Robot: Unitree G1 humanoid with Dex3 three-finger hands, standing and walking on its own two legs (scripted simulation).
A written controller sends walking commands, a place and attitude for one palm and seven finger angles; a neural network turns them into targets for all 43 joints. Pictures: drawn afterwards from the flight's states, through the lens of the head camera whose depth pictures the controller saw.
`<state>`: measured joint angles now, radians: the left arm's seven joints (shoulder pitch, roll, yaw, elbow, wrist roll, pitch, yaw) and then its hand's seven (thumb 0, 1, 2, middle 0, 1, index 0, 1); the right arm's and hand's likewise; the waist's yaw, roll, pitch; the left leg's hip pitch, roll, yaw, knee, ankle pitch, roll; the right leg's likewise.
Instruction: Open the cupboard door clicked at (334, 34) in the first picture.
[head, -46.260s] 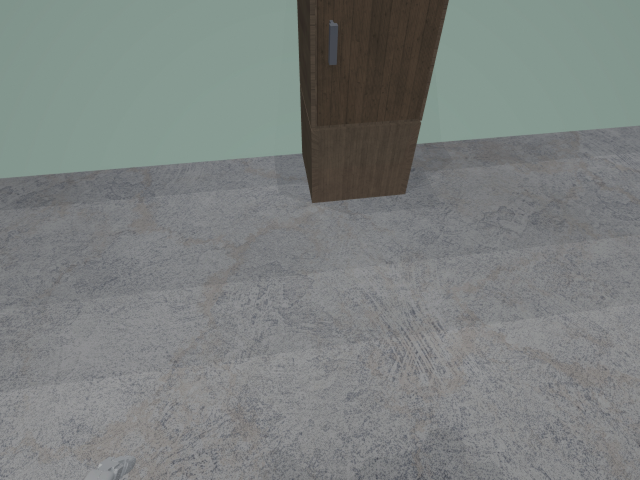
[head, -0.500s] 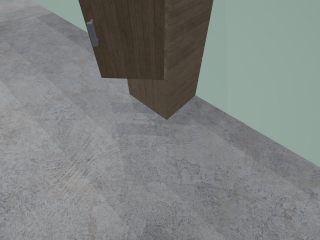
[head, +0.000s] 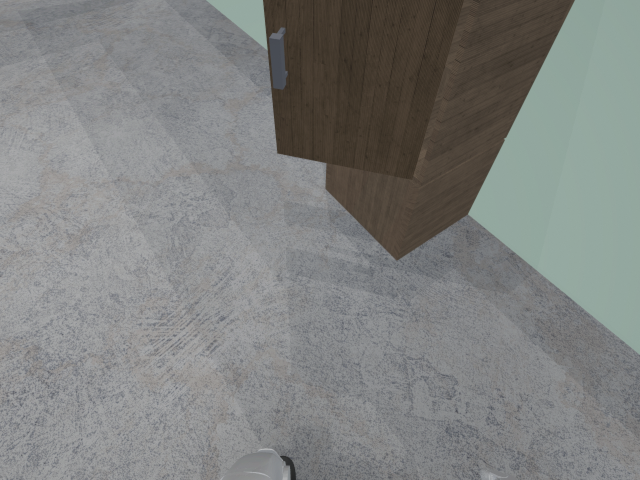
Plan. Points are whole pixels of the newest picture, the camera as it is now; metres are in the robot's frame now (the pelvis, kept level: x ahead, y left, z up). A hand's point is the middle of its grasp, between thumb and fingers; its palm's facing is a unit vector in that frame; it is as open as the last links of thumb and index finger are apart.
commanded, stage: take the last steps up to it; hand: left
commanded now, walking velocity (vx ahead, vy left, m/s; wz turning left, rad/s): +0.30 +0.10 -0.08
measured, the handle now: (280, 58) +0.96 +0.20 -0.01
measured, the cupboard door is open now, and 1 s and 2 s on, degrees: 39 39 39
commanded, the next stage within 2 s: come to a stop and stand still in 0.80 s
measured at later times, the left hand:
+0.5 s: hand (228, 346) +0.31 +0.18 -0.13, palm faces -0.09 -0.97 -0.21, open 7.4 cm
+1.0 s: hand (195, 332) +0.34 +0.26 -0.17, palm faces -0.01 -0.99 -0.15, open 7.3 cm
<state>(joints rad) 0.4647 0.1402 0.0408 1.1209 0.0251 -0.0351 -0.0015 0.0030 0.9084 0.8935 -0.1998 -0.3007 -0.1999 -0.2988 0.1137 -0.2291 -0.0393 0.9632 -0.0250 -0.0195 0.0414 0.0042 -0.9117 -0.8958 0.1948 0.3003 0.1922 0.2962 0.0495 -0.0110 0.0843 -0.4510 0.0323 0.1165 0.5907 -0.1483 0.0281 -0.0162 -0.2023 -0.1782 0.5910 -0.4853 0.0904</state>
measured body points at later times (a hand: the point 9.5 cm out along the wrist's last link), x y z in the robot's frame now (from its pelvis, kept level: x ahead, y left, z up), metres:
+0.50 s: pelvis +0.18 +0.02 +0.01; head +0.20 -0.01 +0.46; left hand +0.31 +0.23 -0.11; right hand +0.10 -0.20 -0.15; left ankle +0.10 +0.11 -0.71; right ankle +0.20 -0.08 -0.72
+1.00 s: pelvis +0.35 +0.08 +0.02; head +0.38 +0.11 +0.46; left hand +0.34 +0.31 -0.16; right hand +0.42 -0.15 -0.12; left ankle +0.42 +0.15 -0.72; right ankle +0.26 -0.05 -0.65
